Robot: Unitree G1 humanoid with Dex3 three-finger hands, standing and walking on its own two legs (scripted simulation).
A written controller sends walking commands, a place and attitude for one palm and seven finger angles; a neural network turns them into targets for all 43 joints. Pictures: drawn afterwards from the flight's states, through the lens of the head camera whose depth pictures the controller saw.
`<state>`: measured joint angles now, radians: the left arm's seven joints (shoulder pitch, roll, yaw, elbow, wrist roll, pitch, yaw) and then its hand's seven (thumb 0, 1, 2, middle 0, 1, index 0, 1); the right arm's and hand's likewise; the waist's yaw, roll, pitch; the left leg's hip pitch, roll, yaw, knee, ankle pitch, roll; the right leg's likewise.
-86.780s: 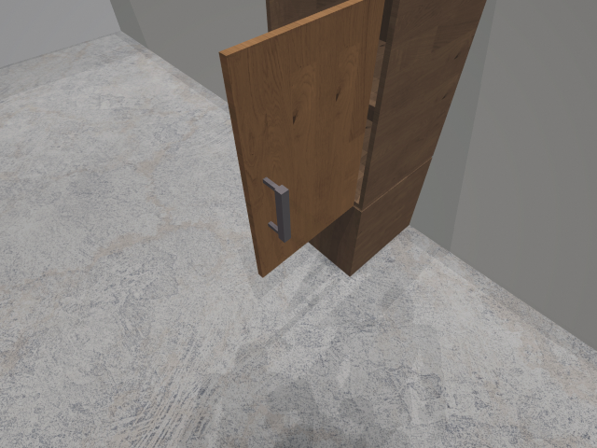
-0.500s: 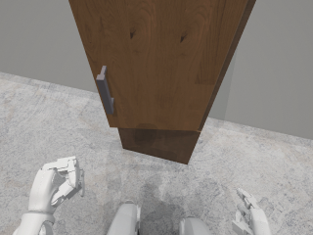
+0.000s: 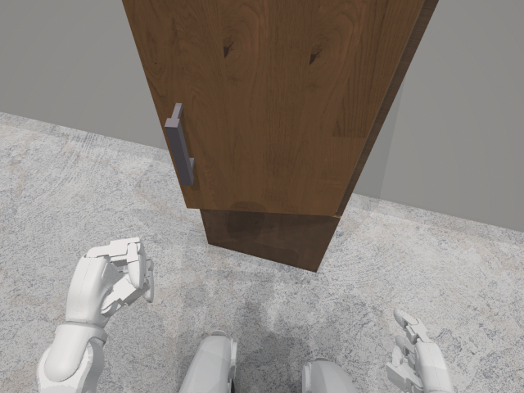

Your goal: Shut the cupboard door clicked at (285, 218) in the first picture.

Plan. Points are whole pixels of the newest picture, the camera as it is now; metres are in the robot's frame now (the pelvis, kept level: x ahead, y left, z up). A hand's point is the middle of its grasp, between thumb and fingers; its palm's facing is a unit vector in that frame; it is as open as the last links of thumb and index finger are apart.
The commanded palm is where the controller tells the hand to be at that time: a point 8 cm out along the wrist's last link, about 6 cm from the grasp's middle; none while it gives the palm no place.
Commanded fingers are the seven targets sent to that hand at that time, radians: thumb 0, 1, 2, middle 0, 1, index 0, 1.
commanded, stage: bring the fist close to the handle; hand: left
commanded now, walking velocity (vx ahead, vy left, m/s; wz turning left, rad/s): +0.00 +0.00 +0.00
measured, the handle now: (183, 147) +0.51 +0.19 +0.04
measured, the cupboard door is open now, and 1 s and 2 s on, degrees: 13 13 4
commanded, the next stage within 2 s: push the door shut along its arc in 1.18 s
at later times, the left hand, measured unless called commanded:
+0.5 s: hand (181, 221) +0.35 +0.16 +0.05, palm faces -0.01 -1.00 -0.02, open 3.1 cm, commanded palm +0.34 +0.20 +0.05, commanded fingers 0.00 0.90 0.90 -1.30 -1.50 -1.30 -1.50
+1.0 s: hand (204, 183) +0.43 +0.14 +0.04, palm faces +0.03 -1.00 -0.04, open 3.1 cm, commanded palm +0.40 +0.19 +0.04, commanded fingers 0.00 0.90 0.90 -1.30 -1.50 -1.30 -1.50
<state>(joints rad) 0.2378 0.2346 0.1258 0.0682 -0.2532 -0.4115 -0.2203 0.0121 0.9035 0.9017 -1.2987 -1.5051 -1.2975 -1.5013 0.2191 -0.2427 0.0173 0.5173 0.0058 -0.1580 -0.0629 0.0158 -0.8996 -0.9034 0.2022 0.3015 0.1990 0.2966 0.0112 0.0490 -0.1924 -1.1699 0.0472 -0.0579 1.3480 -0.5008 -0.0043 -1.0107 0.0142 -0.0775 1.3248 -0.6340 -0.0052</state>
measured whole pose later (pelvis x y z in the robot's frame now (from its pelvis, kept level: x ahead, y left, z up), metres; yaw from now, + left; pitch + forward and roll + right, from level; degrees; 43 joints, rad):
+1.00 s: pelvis +0.01 +0.00 +0.01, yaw -2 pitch +23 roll -2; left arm -0.46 0.22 0.22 0.78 -0.12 -0.50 -0.06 0.01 0.90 0.90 -1.30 -1.50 -1.29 -1.50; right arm 0.30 -0.24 -0.01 0.62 -0.02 0.00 0.00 0.01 -0.90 -0.90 0.20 0.30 0.20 0.30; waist -0.08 0.04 -0.19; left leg -1.20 0.06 0.00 1.28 -0.48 -0.01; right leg -1.08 0.02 -0.02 1.30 -0.61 0.00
